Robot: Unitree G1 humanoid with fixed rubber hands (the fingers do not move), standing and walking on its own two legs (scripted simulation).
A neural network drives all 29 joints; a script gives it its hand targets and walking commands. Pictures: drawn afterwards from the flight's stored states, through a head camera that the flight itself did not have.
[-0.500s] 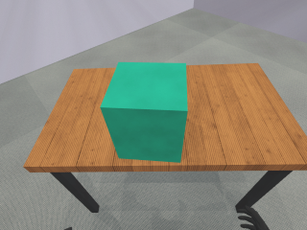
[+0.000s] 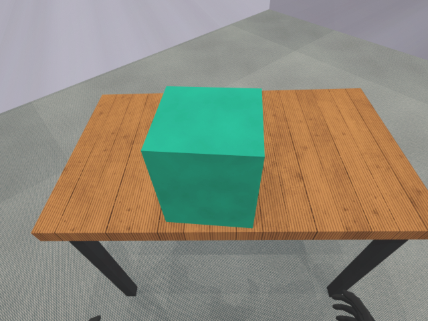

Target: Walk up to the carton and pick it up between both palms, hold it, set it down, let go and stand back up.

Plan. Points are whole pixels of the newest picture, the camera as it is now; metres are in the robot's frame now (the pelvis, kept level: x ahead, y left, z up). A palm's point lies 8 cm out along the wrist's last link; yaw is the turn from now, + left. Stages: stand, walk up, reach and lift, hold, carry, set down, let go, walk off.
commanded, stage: stand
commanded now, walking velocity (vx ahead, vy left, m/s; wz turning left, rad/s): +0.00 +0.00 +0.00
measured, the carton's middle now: (210, 159) +0.45 +0.03 +0.03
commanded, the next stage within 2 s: none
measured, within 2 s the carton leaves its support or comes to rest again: neither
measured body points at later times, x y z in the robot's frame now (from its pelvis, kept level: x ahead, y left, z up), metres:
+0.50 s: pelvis +0.01 +0.00 +0.00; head +0.02 -0.01 +0.45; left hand +0.09 +0.27 -0.12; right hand +0.16 -0.26 -0.10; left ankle +0.00 +0.12 -0.74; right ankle +0.04 -0.11 -0.74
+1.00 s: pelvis +0.01 +0.00 +0.00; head +0.02 -0.01 +0.45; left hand +0.10 +0.27 -0.12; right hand +0.17 -0.26 -0.10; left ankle +0.00 +0.12 -0.74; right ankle +0.04 -0.11 -0.74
